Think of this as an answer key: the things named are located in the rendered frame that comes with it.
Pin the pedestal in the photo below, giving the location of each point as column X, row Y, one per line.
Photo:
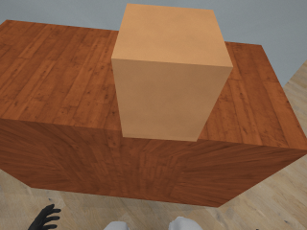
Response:
column 60, row 126

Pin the carton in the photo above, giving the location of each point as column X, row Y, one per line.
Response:
column 170, row 65

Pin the robot left hand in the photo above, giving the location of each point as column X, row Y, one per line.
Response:
column 40, row 220

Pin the robot right thigh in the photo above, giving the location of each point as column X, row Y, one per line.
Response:
column 184, row 224

